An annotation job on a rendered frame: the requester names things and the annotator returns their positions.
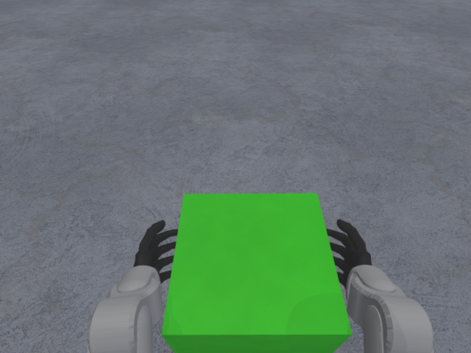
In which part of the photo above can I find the robot right hand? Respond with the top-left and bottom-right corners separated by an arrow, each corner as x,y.
326,219 -> 372,290

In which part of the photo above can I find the robot left forearm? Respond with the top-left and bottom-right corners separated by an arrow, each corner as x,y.
87,265 -> 163,353

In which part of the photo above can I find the robot right forearm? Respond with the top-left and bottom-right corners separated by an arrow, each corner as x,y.
346,265 -> 434,353

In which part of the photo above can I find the robot left hand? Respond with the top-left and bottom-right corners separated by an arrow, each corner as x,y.
133,220 -> 178,284

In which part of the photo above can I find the carton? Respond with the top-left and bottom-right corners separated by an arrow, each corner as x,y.
161,193 -> 352,353

